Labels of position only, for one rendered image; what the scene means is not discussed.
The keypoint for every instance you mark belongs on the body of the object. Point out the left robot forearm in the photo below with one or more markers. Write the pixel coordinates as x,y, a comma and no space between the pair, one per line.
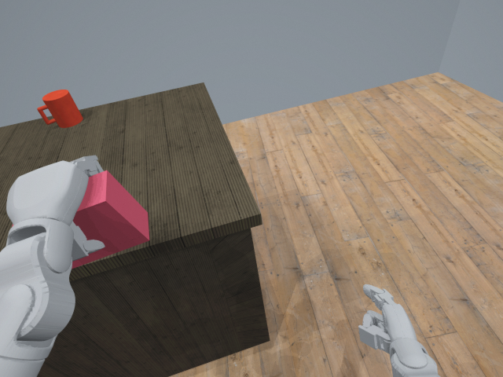
36,298

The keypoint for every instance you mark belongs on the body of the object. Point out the robot left hand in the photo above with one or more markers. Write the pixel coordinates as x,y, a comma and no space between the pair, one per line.
55,192

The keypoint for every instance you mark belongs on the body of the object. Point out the right robot forearm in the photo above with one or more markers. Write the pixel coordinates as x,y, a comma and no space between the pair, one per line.
409,358

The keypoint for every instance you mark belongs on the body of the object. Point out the robot right hand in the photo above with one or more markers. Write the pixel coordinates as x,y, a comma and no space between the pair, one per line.
379,331

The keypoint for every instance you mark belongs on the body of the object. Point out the sponge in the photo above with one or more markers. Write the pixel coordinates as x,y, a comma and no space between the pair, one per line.
110,214

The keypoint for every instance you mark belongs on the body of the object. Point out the table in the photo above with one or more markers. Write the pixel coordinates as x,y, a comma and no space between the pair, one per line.
191,294

